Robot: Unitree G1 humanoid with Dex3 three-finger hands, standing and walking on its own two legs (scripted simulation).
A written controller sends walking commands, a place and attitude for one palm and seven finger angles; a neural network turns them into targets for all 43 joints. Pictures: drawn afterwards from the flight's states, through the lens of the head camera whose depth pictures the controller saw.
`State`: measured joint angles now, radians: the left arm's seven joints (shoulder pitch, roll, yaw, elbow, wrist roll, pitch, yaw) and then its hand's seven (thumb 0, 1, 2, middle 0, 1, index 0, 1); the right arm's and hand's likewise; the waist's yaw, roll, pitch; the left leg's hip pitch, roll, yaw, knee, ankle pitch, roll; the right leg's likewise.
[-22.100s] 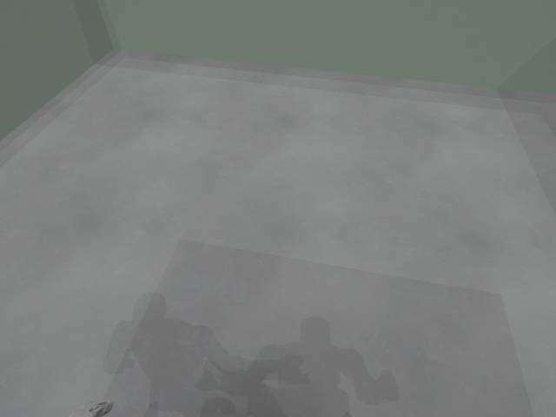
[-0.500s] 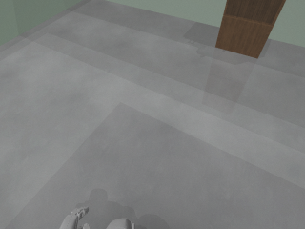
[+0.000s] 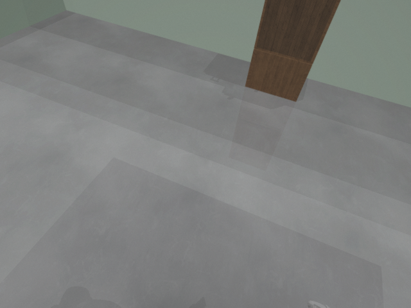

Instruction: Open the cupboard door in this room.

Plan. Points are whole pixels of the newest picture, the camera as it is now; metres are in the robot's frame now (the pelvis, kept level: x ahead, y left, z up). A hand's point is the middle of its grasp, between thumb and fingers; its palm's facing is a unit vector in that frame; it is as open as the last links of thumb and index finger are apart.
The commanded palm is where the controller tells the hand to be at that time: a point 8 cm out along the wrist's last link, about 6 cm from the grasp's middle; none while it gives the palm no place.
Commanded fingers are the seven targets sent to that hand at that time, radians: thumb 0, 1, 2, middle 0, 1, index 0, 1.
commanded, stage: turn or walk to find it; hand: left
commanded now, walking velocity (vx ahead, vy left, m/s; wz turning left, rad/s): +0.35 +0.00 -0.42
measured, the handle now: out of the picture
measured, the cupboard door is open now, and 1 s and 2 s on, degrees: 0 0 0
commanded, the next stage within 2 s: stand and wait in 1.42 s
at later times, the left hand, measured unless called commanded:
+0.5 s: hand (190, 217) +0.38 +0.07 -0.18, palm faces -0.27 -0.95 -0.16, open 7.3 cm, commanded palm none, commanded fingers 0.00 0.90 0.90 -0.20 -0.30 -0.20 -0.30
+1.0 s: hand (187, 215) +0.38 +0.08 -0.18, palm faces -0.13 -0.98 -0.18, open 7.3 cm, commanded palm none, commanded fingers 0.00 0.90 0.90 -0.20 -0.30 -0.20 -0.30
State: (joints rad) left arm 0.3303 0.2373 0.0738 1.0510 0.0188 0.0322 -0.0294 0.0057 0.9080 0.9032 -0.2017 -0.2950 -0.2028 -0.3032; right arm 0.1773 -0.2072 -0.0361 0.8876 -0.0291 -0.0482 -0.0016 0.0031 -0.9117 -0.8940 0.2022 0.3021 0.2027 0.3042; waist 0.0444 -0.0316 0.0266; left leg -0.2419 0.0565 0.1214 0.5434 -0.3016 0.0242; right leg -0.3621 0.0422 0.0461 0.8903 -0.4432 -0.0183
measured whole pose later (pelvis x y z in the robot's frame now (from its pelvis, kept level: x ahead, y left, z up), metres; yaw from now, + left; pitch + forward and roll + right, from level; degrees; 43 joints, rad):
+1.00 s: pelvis +0.44 -0.10 -0.01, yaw -14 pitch +0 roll +0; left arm 0.43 0.15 0.01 1.16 0.01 -0.08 0.02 0.00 0.91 0.90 -0.20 -0.29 -0.20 -0.30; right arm 0.02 -0.19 -0.03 0.97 -0.03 -0.04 0.02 0.00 -0.92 -0.89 0.20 0.30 0.20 0.30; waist 0.07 -0.01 0.08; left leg -0.44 0.05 0.15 0.58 -0.16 0.02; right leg 0.06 0.04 -0.10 0.43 -0.47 -0.06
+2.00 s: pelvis +0.75 -0.22 +0.00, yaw -16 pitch -2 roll -1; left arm 0.28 0.15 -0.01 1.16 0.00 -0.01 0.02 0.00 0.92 0.90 -0.20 -0.29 -0.20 -0.30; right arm 0.17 -0.14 -0.01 1.09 -0.01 -0.02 -0.03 0.00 -0.94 -0.89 0.20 0.30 0.20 0.30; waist 0.04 -0.04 0.02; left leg -0.22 0.05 0.14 0.45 -0.20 0.03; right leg -0.10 -0.06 -0.17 0.42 -0.28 0.01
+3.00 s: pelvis +0.76 -0.21 +0.01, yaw -17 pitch -2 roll +0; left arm 0.36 0.10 -0.02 1.16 0.01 -0.02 0.05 0.00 0.91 0.90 -0.20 -0.29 -0.20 -0.30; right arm 0.30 -0.10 -0.01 1.16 0.00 -0.02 -0.03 0.01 -0.92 -0.89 0.20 0.30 0.20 0.30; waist 0.00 -0.03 0.04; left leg -0.19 0.02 0.17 0.40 -0.19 0.04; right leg -0.09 -0.08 -0.14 0.39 -0.27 0.03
